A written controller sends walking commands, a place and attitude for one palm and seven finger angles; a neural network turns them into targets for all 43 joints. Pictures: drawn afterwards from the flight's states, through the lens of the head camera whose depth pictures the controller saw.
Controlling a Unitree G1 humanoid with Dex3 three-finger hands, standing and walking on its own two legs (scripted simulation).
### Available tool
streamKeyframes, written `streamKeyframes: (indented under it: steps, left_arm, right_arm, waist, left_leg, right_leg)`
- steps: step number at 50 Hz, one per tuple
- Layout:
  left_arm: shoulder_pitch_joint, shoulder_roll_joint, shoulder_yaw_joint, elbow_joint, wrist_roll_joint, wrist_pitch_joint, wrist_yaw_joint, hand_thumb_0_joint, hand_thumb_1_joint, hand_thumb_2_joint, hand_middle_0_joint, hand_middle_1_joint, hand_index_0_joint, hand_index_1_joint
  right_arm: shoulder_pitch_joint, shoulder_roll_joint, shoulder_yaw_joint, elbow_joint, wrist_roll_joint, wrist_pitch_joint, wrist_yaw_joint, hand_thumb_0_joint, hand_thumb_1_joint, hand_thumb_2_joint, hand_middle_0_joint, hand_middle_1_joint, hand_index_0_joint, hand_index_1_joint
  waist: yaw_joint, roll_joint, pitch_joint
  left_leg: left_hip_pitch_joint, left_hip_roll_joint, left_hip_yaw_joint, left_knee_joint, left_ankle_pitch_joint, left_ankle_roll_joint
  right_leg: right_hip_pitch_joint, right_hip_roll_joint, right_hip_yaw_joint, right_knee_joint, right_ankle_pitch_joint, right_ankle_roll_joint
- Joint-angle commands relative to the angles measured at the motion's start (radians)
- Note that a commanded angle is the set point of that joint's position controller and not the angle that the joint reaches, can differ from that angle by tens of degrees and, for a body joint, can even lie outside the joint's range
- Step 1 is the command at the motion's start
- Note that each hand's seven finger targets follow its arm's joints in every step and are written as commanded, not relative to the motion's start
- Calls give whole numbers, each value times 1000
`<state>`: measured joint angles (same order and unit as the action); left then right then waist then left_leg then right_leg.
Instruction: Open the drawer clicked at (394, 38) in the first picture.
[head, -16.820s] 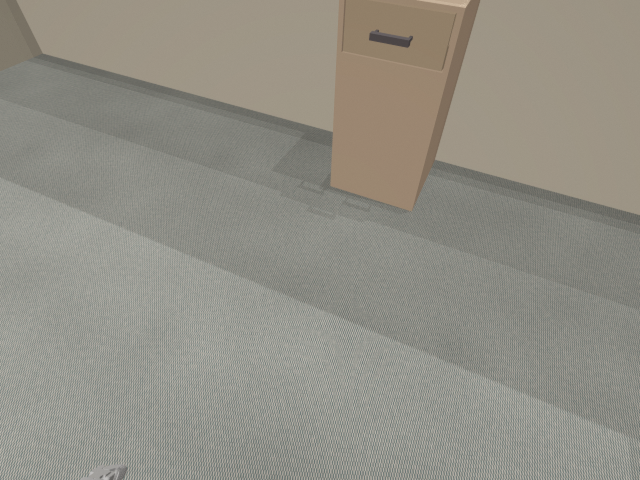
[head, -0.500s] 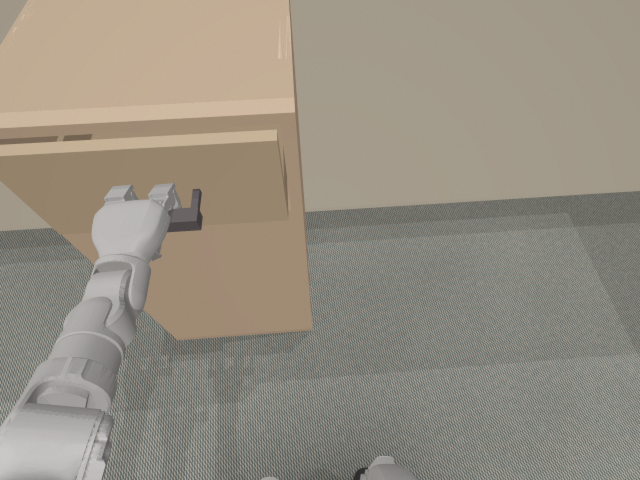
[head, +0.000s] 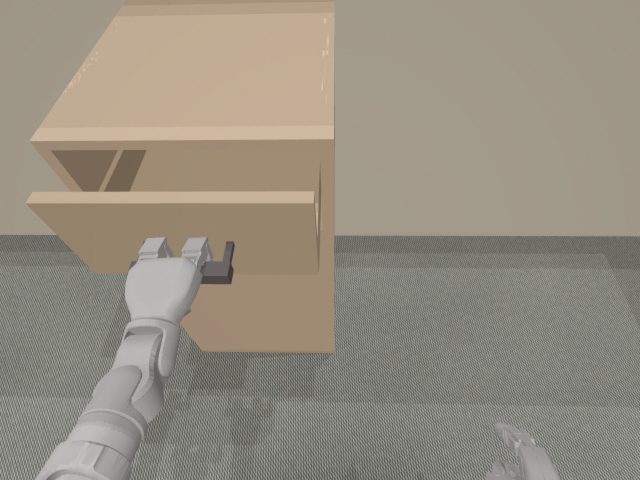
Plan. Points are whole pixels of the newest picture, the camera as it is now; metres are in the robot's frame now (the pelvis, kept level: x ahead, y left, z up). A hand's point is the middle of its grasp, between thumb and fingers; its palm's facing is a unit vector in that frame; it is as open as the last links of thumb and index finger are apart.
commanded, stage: pull the drawer open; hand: left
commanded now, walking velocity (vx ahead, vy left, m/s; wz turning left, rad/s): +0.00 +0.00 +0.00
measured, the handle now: (184, 260) +0.39 +0.22 +0.01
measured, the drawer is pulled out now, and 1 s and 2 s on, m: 0.09 0.17 0.27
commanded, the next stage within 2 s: none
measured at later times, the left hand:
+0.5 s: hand (179, 300) +0.34 +0.22 -0.01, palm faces -0.04 -0.02 -1.00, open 5.7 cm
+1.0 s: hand (168, 356) +0.26 +0.22 -0.01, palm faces +0.00 -0.09 -1.00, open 5.8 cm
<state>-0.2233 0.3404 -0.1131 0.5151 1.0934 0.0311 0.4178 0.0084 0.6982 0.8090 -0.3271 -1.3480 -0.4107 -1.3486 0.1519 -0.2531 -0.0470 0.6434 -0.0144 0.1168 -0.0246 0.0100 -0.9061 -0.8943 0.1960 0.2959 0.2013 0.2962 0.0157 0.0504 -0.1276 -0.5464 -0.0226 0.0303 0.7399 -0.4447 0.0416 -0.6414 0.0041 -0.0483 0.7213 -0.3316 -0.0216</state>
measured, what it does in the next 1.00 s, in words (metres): stands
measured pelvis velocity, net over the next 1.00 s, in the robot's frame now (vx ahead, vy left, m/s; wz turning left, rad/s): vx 0.00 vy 0.00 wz -0.04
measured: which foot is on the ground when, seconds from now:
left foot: down 0.00-1.00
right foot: down 0.00-1.00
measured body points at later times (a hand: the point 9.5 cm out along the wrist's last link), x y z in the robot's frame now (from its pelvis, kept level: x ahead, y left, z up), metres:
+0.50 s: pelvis -0.03 -0.02 -0.01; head +0.04 -0.04 +0.44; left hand +0.34 +0.22 +0.04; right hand +0.05 -0.29 -0.15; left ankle -0.06 +0.09 -0.71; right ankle +0.00 -0.11 -0.71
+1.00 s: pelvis +0.00 +0.00 +0.00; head +0.06 -0.02 +0.45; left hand +0.26 +0.22 +0.04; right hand +0.17 -0.26 -0.11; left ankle -0.06 +0.09 -0.71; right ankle +0.00 -0.11 -0.71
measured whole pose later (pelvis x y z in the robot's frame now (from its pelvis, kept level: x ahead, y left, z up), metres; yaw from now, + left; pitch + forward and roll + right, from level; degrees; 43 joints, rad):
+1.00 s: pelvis +0.00 +0.00 +0.00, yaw -2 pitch +13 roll +0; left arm 0.21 0.33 -0.06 0.14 1.06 0.04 0.45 0.03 0.71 0.77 -0.27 -1.35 -0.39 -1.31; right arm 0.14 -0.25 -0.05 0.60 -0.01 0.08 0.00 0.01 -0.91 -0.89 0.20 0.30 0.20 0.30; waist 0.01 0.05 -0.13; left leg -0.51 -0.01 0.07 0.73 -0.45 0.04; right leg -0.63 0.02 -0.01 0.73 -0.33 -0.03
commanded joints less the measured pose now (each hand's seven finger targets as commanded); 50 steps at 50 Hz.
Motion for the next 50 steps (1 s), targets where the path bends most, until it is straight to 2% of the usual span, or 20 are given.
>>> streamKeyframes:
  steps: [1,3,7,8,9,12,15,18,23,26,28,31,33,34,36,40,42,45,46,50]
  left_arm:
    - [-360,194,114,-152,-17,-1,24,0,900,900,-400,-1350,-400,-1350]
    - [-373,192,112,-112,-18,-17,11,0,900,900,-400,-1350,-400,-1350]
    - [-414,236,145,-80,-5,-59,5,0,900,900,-400,-1350,-400,-1350]
    - [-419,211,124,-73,-5,-68,5,0,900,900,-400,-1350,-400,-1350]
    - [-418,239,153,-62,-3,-76,6,0,900,900,-400,-1350,-400,-1350]
    - [-438,231,141,-41,-1,-94,15,0,900,900,-400,-1350,-400,-1350]
    - [-451,291,189,-29,-3,-105,25,0,900,900,-400,-1350,-400,-1350]
    - [-458,278,176,-1,-12,-113,31,0,900,900,-400,-1350,-400,-1350]
    - [-476,338,220,32,-24,-131,37,0,900,900,-400,-1350,-400,-1350]
    - [-316,340,249,14,-47,-139,30,0,900,900,-400,-1350,-400,-1350]
    - [-224,295,229,-30,-61,-140,27,0,900,900,-400,-1350,-400,-1350]
    - [-84,298,257,-102,-74,-137,27,0,900,900,-400,-1350,-400,-1350]
    - [-3,267,241,-183,-74,-128,34,0,900,900,-400,-1350,-400,-1350]
    - [70,281,271,-198,-79,-117,39,0,900,900,-400,-1350,-400,-1350]
    - [138,238,239,-270,-83,-95,45,0,900,900,-400,-1350,-400,-1350]
    - [288,209,234,-400,-76,-45,65,0,900,900,-400,-1350,-400,-1350]
    - [331,189,218,-443,-70,-16,71,0,900,900,-400,-1350,-400,-1350]
    - [381,147,180,-514,-62,12,76,0,900,900,-400,-1350,-400,-1350]
    - [401,139,173,-547,-55,18,77,0,900,900,-400,-1350,-400,-1350]
    - [531,122,158,-644,-49,28,73,0,900,900,-400,-1350,-400,-1350]
  right_arm:
    - [65,-119,-43,-92,0,-24,-19,0,-900,-900,200,300,200,300]
    - [60,-117,-39,-99,1,-24,-22,0,-900,-900,200,300,200,300]
    - [64,-113,-37,-105,-2,-25,-27,0,-900,-900,200,300,200,300]
    - [66,-110,-39,-106,-2,-27,-26,0,-900,-900,200,300,200,300]
    - [69,-113,-40,-100,-4,-27,-27,0,-900,-900,200,300,200,300]
    - [82,-110,-42,-98,-3,-29,-27,0,-900,-900,200,300,200,300]
    - [91,-116,-44,-86,-2,-29,-28,0,-900,-900,200,300,200,300]
    - [97,-117,-47,-75,2,-33,-29,0,-900,-900,200,300,200,300]
    - [111,-130,-51,-56,6,-36,-34,0,-900,-900,200,300,200,300]
    - [97,-129,-55,-72,10,-38,-29,0,-900,-900,200,300,200,300]
    - [84,-126,-58,-91,16,-43,-23,0,-900,-900,200,300,200,300]
    - [62,-128,-58,-115,20,-48,-16,0,-900,-900,200,300,200,300]
    - [45,-126,-60,-134,21,-57,-11,0,-900,-900,200,300,200,300]
    - [27,-130,-58,-137,20,-56,-8,0,-900,-900,200,300,200,300]
    - [16,-128,-57,-151,21,-64,-4,0,-900,-900,200,300,200,300]
    - [-13,-124,-56,-166,14,-77,6,0,-900,-900,200,300,200,300]
    - [-27,-123,-50,-171,11,-79,8,0,-900,-900,200,300,200,300]
    - [-52,-116,-44,-180,7,-80,13,0,-900,-900,200,300,200,300]
    - [-54,-113,-44,-181,4,-82,17,0,-900,-900,200,300,200,300]
    - [-85,-100,-29,-202,-4,-84,28,0,-900,-900,200,300,200,300]
  waist:
    - [-31,-15,-332]
    - [-30,-36,-300]
    - [-23,-40,-315]
    - [-27,-27,-317]
    - [-25,-41,-324]
    - [-28,-36,-330]
    - [-23,-47,-348]
    - [-32,-44,-325]
    - [-28,-64,-331]
    - [13,-52,-350]
    - [23,-47,-338]
    - [42,-63,-332]
    - [42,-41,-326]
    - [53,-48,-314]
    - [46,-36,-298]
    - [47,-12,-295]
    - [43,-31,-284]
    - [37,-9,-256]
    - [41,10,-266]
    - [57,-7,-263]
  left_leg:
    - [154,5,-35,-52,589,-32]
    - [116,-4,-29,-58,527,-25]
    - [76,-15,-21,-52,467,-16]
    - [69,-19,-18,-50,448,-15]
    - [61,-17,-19,-47,447,-14]
    - [32,-24,-13,-44,397,-10]
    - [-6,-27,-11,-43,359,-5]
    - [-28,-29,-8,-48,314,-3]
    - [-70,-30,-3,-53,262,3]
    - [-81,-32,7,-68,268,3]
    - [-72,-29,10,-83,279,1]
    - [-74,-23,10,-94,287,0]
    - [-51,-18,13,-102,299,-3]
    - [-49,-15,8,-104,316,-3]
    - [-24,-9,8,-106,332,-7]
    - [44,5,-3,-98,419,-17]
    - [55,6,-6,-91,436,-21]
    - [109,17,-20,-81,515,-28]
    - [137,23,-26,-75,567,-35]
    - [179,32,-37,-52,669,-47]
  right_leg:
    - [231,19,14,-28,402,-26]
    - [233,18,16,-34,387,-25]
    - [251,15,27,-28,385,-27]
    - [246,14,29,-29,375,-26]
    - [251,14,33,-28,376,-27]
    - [249,12,39,-28,354,-24]
    - [274,8,51,-26,338,-22]
    - [261,8,55,-36,297,-21]
    - [280,2,76,-47,253,-15]
    - [334,1,89,-52,272,-18]
    - [349,4,86,-57,291,-21]
    - [368,6,89,-59,294,-23]
    - [360,8,82,-61,296,-26]
    - [362,12,79,-58,302,-29]
    - [341,14,68,-56,307,-28]
    - [314,17,50,-42,337,-29]
    - [303,20,45,-37,345,-28]
    - [264,19,33,-29,359,-28]
    - [253,19,26,-20,368,-29]
    - [256,15,24,2,431,-26]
